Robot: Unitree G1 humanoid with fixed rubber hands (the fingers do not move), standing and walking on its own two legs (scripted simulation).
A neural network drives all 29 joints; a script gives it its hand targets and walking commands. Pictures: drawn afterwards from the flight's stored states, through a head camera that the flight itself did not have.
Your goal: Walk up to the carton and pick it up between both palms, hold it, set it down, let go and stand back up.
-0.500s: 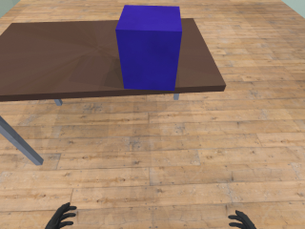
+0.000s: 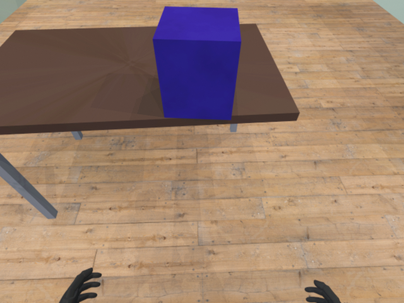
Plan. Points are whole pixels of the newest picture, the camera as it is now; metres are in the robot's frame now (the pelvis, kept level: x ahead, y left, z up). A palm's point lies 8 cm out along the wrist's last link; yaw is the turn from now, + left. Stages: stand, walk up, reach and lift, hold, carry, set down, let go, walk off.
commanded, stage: stand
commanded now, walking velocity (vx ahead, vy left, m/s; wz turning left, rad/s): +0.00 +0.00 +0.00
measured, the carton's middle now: (199, 65) +0.74 +0.01 +0.07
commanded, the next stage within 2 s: walk up in 1.70 s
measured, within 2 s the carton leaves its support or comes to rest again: neither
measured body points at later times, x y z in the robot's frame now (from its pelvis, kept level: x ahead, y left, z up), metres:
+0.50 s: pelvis +0.00 +0.00 +0.00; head +0.01 +0.00 +0.45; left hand +0.14 +0.27 -0.09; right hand +0.11 -0.26 -0.12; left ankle +0.00 +0.11 -0.71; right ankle -0.01 -0.12 -0.71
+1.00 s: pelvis -0.02 +0.00 +0.00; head -0.02 +0.00 +0.45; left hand +0.12 +0.27 -0.09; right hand +0.08 -0.27 -0.13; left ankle +0.00 +0.11 -0.71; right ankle -0.01 -0.12 -0.71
